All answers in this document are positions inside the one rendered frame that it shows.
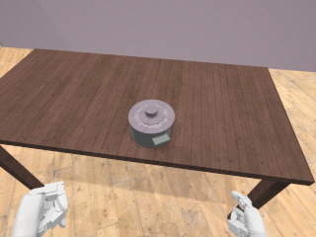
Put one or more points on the pot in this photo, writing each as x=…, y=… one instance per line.
x=151, y=141

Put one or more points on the table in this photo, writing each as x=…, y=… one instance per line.
x=229, y=118

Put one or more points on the knob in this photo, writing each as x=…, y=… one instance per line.
x=151, y=111

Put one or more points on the lid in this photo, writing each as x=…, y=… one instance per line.
x=141, y=123

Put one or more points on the robot left hand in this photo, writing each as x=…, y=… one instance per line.
x=48, y=202

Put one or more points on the robot right hand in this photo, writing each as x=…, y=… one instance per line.
x=247, y=223

